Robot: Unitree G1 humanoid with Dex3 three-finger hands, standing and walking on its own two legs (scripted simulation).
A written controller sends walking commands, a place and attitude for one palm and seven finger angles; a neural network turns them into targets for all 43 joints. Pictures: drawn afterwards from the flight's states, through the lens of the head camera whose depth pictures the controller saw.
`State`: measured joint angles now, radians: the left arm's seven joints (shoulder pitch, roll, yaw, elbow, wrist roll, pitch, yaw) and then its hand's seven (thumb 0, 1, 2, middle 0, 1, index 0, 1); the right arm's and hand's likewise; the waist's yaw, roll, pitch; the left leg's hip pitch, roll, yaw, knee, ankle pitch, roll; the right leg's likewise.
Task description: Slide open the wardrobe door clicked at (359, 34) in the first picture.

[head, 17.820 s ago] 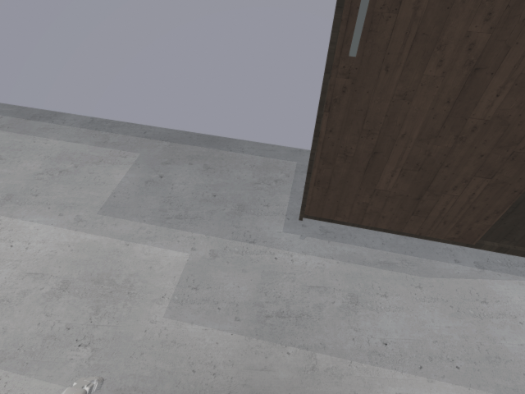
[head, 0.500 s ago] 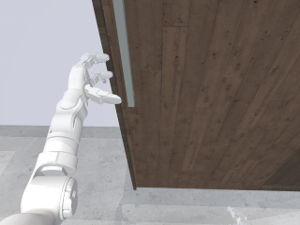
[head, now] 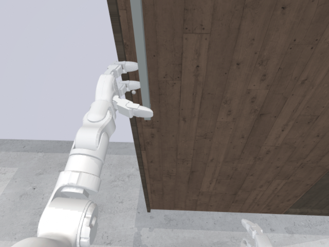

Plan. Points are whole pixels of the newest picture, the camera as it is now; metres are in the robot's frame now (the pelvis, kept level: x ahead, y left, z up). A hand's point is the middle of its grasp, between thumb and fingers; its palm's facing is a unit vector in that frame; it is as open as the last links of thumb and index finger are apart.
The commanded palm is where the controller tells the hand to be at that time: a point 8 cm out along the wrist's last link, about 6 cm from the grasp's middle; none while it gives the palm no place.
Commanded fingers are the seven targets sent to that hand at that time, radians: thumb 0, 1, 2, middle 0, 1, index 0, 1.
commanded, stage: feel for the door with the fingertips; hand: left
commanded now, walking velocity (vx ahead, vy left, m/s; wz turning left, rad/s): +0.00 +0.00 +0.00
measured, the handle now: (143, 65) +0.48 +0.08 +0.23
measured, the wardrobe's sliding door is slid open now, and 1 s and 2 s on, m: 0.00 0.00 0.00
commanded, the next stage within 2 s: slide the fingers in behind the handle in 0.28 s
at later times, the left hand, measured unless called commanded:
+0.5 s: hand (134, 88) +0.43 +0.10 +0.20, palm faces +0.02 -1.00 -0.01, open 13.7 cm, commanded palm +0.40 +0.15 +0.19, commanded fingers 0.00 -0.50 0.30 -0.30 -1.20 -0.30 -1.20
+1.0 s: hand (141, 90) +0.43 +0.08 +0.19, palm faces +0.01 -1.00 +0.00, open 14.0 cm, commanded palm +0.40 +0.13 +0.19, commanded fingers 0.00 -0.50 0.30 -0.30 -1.20 -0.30 -1.20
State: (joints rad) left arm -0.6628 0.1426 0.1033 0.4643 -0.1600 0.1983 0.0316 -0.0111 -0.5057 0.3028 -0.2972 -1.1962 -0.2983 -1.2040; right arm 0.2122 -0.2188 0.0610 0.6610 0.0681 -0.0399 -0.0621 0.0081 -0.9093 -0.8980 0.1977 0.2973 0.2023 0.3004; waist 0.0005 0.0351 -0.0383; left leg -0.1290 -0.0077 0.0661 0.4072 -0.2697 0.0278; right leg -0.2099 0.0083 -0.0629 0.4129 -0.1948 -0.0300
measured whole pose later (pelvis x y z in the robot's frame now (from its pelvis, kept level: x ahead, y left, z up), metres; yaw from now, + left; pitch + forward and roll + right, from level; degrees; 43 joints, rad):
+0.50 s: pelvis -0.01 -0.01 +0.00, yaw +1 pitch +1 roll +0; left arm -0.82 0.19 0.12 0.72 -0.15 0.11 0.03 -0.01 -0.50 0.30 -0.36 -1.25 -0.35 -1.24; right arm 0.29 -0.24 0.05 0.71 0.07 -0.06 -0.07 0.01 -0.91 -0.90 0.20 0.30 0.20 0.30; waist -0.02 0.03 -0.02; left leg -0.18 0.00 0.05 0.42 -0.25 0.02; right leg -0.25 0.01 -0.08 0.41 -0.18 -0.04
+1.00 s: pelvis -0.01 -0.01 +0.00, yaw +0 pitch +1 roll +0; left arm -0.78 0.14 0.10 0.65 -0.14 0.12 0.06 -0.01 -0.51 0.30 -0.31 -1.22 -0.30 -1.21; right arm 0.25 -0.23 0.05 0.68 0.07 -0.07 -0.06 0.01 -0.91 -0.90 0.20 0.30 0.20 0.30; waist -0.01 0.03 -0.03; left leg -0.17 0.00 0.06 0.41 -0.25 0.02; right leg -0.24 0.01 -0.07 0.41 -0.17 -0.04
